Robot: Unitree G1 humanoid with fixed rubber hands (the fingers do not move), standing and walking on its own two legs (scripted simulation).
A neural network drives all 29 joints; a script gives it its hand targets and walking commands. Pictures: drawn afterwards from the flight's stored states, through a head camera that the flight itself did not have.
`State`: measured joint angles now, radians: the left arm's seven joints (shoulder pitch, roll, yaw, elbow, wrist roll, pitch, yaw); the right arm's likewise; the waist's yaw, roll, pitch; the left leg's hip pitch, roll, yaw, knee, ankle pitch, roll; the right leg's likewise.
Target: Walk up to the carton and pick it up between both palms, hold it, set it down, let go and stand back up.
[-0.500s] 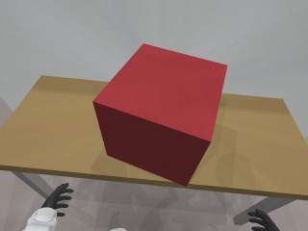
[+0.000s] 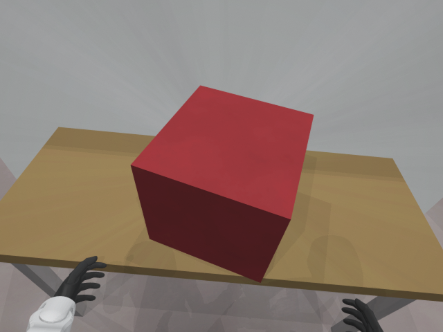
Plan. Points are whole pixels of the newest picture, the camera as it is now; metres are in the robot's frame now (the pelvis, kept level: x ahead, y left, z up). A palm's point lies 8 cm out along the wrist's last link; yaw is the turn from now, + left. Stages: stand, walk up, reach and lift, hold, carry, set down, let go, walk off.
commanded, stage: reach and lift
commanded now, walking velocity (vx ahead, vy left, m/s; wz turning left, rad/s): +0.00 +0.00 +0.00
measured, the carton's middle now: (228, 179) +0.46 +0.00 +0.00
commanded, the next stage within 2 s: none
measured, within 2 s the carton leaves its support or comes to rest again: neither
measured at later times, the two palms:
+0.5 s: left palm (43, 283) +0.21 +0.31 -0.01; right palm out of the picture +0.14 -0.21 -0.02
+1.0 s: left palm (27, 268) +0.22 +0.33 +0.03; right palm (339, 325) +0.16 -0.18 +0.01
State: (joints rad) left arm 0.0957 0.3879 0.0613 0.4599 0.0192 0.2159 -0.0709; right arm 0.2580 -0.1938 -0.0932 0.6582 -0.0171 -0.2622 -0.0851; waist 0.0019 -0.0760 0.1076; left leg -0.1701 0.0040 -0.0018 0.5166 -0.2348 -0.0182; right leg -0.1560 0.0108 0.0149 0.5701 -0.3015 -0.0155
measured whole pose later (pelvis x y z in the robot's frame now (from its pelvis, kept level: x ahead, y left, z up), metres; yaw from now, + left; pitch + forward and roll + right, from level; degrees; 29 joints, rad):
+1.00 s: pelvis +0.01 +0.02 +0.00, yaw -1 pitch -6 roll +0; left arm 0.22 0.63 0.06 0.32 -0.32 -0.15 -0.24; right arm 0.47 0.00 0.05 0.09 0.10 -0.19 -0.31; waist 0.03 -0.06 0.11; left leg -0.15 0.00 0.03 0.50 -0.25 0.00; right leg -0.14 0.01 0.04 0.53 -0.29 -0.01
